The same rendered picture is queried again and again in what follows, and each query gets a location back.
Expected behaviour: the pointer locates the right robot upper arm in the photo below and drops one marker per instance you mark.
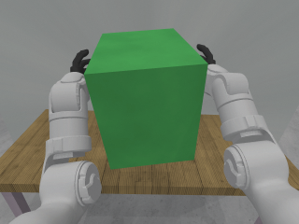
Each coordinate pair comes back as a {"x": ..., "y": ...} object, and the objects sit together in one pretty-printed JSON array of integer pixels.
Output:
[{"x": 260, "y": 170}]

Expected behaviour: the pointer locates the left robot upper arm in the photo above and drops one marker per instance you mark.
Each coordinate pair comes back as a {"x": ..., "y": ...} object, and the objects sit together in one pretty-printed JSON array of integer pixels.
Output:
[{"x": 66, "y": 191}]

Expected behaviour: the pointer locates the robot right forearm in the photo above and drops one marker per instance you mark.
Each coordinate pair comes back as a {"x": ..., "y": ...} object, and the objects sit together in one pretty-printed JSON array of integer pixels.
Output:
[{"x": 240, "y": 121}]

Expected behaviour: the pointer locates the robot left forearm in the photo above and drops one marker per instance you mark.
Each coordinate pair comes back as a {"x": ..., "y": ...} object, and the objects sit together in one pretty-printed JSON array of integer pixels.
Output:
[{"x": 68, "y": 118}]

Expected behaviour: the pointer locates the carton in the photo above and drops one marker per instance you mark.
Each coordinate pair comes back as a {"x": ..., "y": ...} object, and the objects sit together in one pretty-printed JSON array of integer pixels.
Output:
[{"x": 147, "y": 89}]

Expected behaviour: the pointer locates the robot left hand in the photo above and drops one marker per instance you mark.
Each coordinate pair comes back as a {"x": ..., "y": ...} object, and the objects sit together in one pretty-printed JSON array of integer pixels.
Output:
[{"x": 78, "y": 64}]

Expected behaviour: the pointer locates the table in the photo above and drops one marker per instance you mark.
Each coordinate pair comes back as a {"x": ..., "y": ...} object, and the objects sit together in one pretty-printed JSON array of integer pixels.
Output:
[{"x": 22, "y": 164}]

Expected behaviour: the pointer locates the robot right hand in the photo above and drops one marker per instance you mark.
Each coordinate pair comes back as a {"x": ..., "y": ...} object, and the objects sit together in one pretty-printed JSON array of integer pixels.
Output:
[{"x": 207, "y": 53}]

